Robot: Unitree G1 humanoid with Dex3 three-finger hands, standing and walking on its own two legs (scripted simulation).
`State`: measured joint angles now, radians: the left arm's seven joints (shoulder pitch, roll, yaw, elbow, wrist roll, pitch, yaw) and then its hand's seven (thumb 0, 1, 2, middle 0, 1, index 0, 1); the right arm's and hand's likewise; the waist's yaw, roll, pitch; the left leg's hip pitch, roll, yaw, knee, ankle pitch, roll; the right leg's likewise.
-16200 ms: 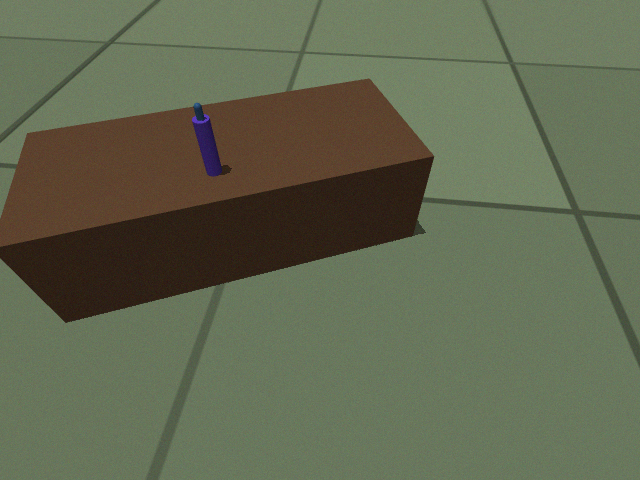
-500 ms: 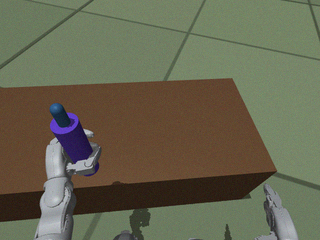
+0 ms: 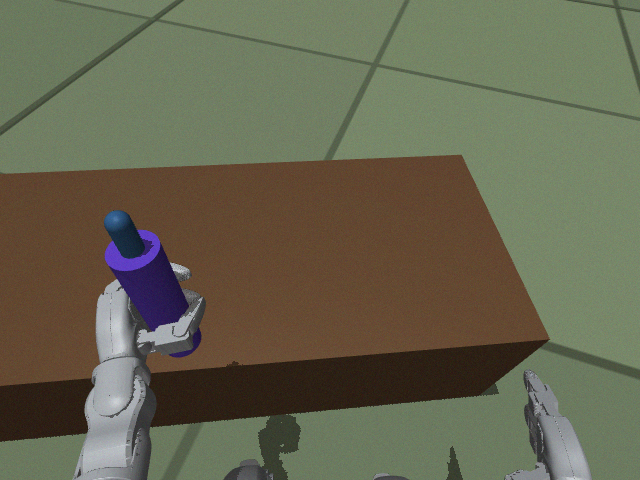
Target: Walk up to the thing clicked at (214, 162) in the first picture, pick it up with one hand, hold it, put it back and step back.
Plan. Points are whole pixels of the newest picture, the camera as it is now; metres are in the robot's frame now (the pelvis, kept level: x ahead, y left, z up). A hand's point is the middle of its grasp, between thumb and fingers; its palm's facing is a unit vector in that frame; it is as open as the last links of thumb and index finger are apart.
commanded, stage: hold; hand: left
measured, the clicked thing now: (155, 290) +0.33 +0.19 +0.08
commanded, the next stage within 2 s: crouch in 1.44 s
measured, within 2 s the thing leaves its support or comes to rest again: neither
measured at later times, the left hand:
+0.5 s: hand (177, 312) +0.32 +0.17 +0.03, palm faces +0.19 -0.98 +0.01, open 6.9 cm
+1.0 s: hand (181, 306) +0.33 +0.17 +0.04, palm faces +0.19 -0.98 +0.00, open 6.9 cm
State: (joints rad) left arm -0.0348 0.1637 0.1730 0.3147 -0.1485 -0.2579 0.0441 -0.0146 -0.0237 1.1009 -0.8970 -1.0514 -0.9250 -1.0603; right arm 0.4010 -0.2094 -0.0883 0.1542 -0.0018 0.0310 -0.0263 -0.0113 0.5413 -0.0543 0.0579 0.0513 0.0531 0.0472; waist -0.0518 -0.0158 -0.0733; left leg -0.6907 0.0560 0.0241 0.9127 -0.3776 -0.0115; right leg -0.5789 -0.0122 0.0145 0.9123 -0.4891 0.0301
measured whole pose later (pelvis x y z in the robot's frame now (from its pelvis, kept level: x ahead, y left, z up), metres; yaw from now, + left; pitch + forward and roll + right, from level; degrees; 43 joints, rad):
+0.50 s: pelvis +0.00 +0.00 +0.00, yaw +0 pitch +9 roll -1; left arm -0.04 0.16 0.16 0.33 -0.15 -0.27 0.05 -0.01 -0.02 1.10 -0.89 -1.05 -0.92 -1.06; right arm 0.40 -0.21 -0.09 0.17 0.00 0.02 -0.02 -0.01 0.54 -0.05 0.06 0.05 0.05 0.05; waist -0.05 -0.01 -0.07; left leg -0.69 0.05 0.03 0.91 -0.37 -0.01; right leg -0.58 -0.01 0.02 0.91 -0.48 0.03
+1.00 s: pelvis +0.00 +0.00 +0.00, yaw +0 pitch +9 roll -1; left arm -0.05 0.16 0.16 0.33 -0.14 -0.28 0.05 -0.01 -0.03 1.10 -0.90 -1.05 -0.93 -1.06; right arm 0.39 -0.21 -0.09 0.18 0.00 0.02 -0.02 -0.01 0.54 -0.06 0.06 0.05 0.05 0.05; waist -0.05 -0.01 -0.07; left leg -0.69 0.05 0.03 0.90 -0.38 -0.01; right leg -0.58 -0.01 0.02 0.91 -0.49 0.03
